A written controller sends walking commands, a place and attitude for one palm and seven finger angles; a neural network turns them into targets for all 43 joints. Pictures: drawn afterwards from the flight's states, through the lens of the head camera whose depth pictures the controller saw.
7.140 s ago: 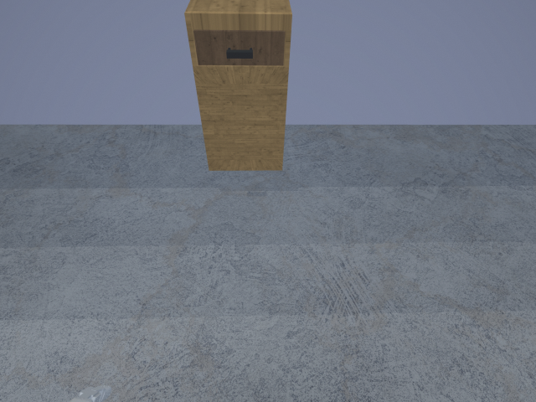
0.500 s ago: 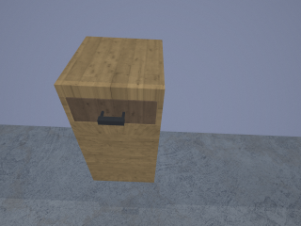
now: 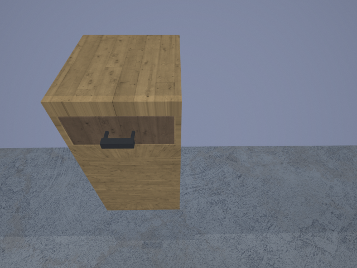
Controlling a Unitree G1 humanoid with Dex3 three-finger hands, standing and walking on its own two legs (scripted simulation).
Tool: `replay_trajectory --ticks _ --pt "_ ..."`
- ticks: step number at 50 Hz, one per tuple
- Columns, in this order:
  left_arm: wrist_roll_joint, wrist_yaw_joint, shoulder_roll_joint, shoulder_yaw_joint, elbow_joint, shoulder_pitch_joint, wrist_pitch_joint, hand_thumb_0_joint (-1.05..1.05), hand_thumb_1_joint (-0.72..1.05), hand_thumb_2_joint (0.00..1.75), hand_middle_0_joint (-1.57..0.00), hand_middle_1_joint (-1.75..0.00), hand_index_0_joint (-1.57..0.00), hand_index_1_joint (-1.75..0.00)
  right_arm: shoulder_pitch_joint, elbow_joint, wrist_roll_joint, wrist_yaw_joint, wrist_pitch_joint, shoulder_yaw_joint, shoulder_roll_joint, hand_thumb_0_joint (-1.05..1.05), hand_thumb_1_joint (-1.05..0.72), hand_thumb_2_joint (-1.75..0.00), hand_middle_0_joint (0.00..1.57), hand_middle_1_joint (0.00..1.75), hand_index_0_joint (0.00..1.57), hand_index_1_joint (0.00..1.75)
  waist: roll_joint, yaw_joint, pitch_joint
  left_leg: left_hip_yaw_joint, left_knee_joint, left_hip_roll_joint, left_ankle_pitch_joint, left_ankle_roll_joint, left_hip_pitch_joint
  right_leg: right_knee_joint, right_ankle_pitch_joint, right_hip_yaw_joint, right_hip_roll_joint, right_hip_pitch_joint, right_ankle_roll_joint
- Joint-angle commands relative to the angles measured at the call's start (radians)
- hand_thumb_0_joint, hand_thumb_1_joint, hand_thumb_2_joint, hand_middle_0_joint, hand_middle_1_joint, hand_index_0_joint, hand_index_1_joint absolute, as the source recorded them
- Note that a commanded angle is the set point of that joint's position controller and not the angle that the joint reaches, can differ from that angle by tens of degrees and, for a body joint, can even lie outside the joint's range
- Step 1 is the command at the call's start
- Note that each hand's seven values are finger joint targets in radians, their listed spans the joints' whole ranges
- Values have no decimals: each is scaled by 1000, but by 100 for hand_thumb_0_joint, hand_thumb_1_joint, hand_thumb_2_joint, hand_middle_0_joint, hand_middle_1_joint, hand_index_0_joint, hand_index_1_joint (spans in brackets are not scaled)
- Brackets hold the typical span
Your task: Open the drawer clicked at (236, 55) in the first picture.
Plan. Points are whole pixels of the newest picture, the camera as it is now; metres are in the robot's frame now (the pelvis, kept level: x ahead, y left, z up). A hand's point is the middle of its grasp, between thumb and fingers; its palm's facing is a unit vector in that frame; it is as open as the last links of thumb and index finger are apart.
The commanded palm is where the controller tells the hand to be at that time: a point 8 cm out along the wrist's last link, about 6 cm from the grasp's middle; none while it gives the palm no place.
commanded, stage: come to a stop and stand still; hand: left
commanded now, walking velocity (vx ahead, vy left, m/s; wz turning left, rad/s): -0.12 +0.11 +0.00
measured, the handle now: (118, 138) +0.52 +0.23 -0.08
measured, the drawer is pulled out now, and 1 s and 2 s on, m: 0.00 0.00 0.00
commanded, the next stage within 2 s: look again from close up in 1.04 s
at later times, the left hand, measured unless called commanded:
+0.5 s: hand out of the picture +0.04 +0.17 -0.16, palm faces +0.07 -0.95 -0.32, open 7.3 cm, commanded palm none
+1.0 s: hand out of the picture -0.01 +0.14 -0.17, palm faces +0.06 -0.99 -0.13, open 7.4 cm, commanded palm none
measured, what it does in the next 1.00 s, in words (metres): steps on the spot: left foot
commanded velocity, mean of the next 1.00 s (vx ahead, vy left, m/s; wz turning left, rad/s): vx -0.06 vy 0.04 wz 0.00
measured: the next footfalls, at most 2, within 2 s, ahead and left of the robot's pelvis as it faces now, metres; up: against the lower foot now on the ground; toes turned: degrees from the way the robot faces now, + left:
left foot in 0.70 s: +0.05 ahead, +0.10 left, +0.00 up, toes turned +0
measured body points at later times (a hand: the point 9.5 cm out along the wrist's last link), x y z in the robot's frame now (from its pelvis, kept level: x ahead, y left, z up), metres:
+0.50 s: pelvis +0.03 -0.04 +0.00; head +0.07 -0.06 +0.45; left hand +0.04 +0.22 -0.14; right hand +0.10 -0.27 -0.16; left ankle -0.02 +0.10 -0.68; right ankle -0.02 -0.11 -0.73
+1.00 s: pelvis +0.01 -0.01 +0.01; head +0.02 +0.00 +0.46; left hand -0.02 +0.19 -0.16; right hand +0.05 -0.24 -0.14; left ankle +0.01 +0.10 -0.73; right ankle -0.02 -0.11 -0.73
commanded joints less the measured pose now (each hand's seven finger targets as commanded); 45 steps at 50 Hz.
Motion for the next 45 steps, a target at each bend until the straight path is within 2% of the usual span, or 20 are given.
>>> replay_trajectory --ticks 1,4,6,7,9,12,14,16,18,19,20,21,25,30,33,34,36,37,39,45 --pt "-11 25 122 24 22 168 -30 0 90 90 -20 -30 -20 -30 -43 -68 8 -2 -34 0 -41 0 -90 -90 20 30 20 30 -198 50 119 -2 98 21 -42 12 -247 -213 406 279 -246 126 -118" --pt "-10 43 95 14 15 138 -40 0 90 90 -20 -30 -20 -30 -39 -51 16 -10 -25 9 -23 0 -90 -90 20 30 20 30 -106 30 97 -37 113 59 -84 -6 -186 -121 1072 188 -258 151 -129" --pt "-15 49 118 17 -5 96 -36 0 90 90 -20 -30 -20 -30 -4 -38 25 -15 -20 3 -40 0 -90 -90 20 30 20 30 -81 2 35 -23 -13 52 125 -10 -72 -17 1216 114 -215 153 -83" --pt "-23 51 130 22 -22 70 -30 0 90 90 -20 -30 -20 -30 28 -31 24 -19 -19 -5 -65 0 -90 -90 20 30 20 30 -38 -16 2 -24 -50 65 411 -3 30 44 1161 75 -178 102 -54" --pt "-27 60 126 31 -63 42 -17 0 90 90 -20 -30 -20 -30 73 -31 19 -28 -12 -24 -119 0 -90 -90 20 30 20 30 101 -19 -37 -67 43 156 940 54 195 101 769 30 -101 -50 -7" --pt "-25 61 88 36 -81 17 4 0 90 90 -20 -30 -20 -30 0 -54 20 -30 -1 -36 -142 0 -90 -90 20 30 20 30 204 14 22 -160 -23 258 1212 129 254 92 -3 1 -44 -173 21" --pt "-19 54 70 35 -86 6 11 0 90 90 -20 -30 -20 -30 -38 -83 15 -26 4 -42 -148 0 -90 -90 20 30 20 30 159 18 52 -151 -47 252 1124 139 238 49 -30 -10 -41 -168 30" --pt "-10 52 78 41 -81 42 9 0 90 90 -20 -30 -20 -30 -71 -109 13 -25 9 -47 -154 0 -90 -90 20 30 20 30 115 40 24 -125 -20 219 967 105 197 -31 146 -13 -50 -99 24" --pt "-3 53 139 54 -84 69 2 0 90 90 -20 -30 -20 -30 -91 -142 14 -20 15 -54 -139 0 -90 -90 20 30 20 30 -45 44 -30 -51 59 129 597 21 46 -28 695 112 -151 44 -11" --pt "-3 55 176 61 -82 87 1 0 90 90 -20 -30 -20 -30 -105 -155 12 -16 23 -54 -121 0 -90 -90 20 30 20 30 -156 61 -33 -2 144 62 292 -17 -66 -37 981 187 -257 119 -57" --pt "-3 56 190 63 -67 121 -3 0 90 90 -20 -30 -20 -30 -151 -171 11 -12 29 -52 -96 0 -90 -90 20 30 20 30 -240 88 -20 -3 280 3 -179 -35 -199 -57 1300 245 -349 203 -116" --pt "-2 59 178 59 -62 132 -2 0 90 90 -20 -30 -20 -30 -170 -174 10 -16 34 -53 -90 0 -90 -90 20 30 20 30 -249 87 -29 -65 391 4 -266 -32 -247 -52 1387 251 -364 224 -144" --pt "3 51 169 51 -130 7 4 0 90 90 -20 -30 -20 -30 -207 -169 17 6 43 -51 -77 0 -90 -90 20 30 20 30 -161 48 19 -78 463 11 -155 -40 -242 -107 1005 131 -274 105 -166" --pt "2 43 189 51 -156 -14 6 0 90 90 -20 -30 -20 -30 -203 -168 22 15 35 -37 -60 0 -90 -90 20 30 20 30 -163 41 -1 -19 190 9 -62 -44 -119 -134 790 95 -228 66 -153" --pt "-10 38 183 48 -151 -35 9 0 90 90 -20 -30 -20 -30 -113 -129 19 9 20 -30 -63 0 -90 -90 20 30 20 30 -123 0 -15 -11 -81 16 152 -39 80 -85 564 73 -186 -19 -100" --pt "-15 37 161 45 -149 -24 12 0 90 90 -20 -30 -20 -30 -81 -116 12 6 9 -31 -99 0 -90 -90 20 30 20 30 -36 3 -33 -53 -120 64 302 -24 148 -34 445 65 -143 -44 -69" --pt "-20 38 92 31 -140 19 18 0 90 90 -20 -30 -20 -30 -107 -125 4 -1 1 -32 -161 0 -90 -90 20 30 20 30 157 46 -17 -232 -149 254 588 93 97 -8 15 -5 -42 -66 -1" --pt "-16 38 81 27 -130 23 18 0 90 90 -20 -30 -20 -30 -139 -129 4 -3 6 -27 -153 0 -90 -90 20 30 20 30 118 55 26 -199 -164 248 484 102 21 -28 -34 5 -39 -38 0" --pt "-15 29 90 24 -90 17 21 0 90 90 -20 -30 -20 -30 -178 -124 8 -11 0 -15 -116 0 -90 -90 20 30 20 30 184 62 91 -192 -214 193 313 80 -58 -84 72 11 -57 3 0" --pt "-18 20 92 12 -41 12 -1 0 90 90 -20 -30 -20 -30 -100 -84 14 -11 -9 -3 -97 0 -90 -90 20 30 20 30 34 29 58 -128 -195 125 203 16 36 -205 193 60 -96 2 -15"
